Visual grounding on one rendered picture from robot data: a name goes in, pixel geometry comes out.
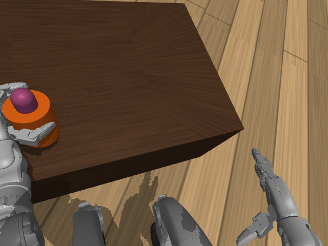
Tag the right robot hand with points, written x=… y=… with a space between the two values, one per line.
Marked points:
x=280 y=201

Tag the left robot hand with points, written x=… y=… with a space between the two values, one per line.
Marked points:
x=24 y=136

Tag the left robot arm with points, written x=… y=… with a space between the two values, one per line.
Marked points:
x=18 y=224

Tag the bottle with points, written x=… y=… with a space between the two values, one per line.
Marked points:
x=30 y=109

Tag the right robot foot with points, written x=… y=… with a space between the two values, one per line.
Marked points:
x=154 y=237

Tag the right robot arm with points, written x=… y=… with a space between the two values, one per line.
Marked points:
x=295 y=231

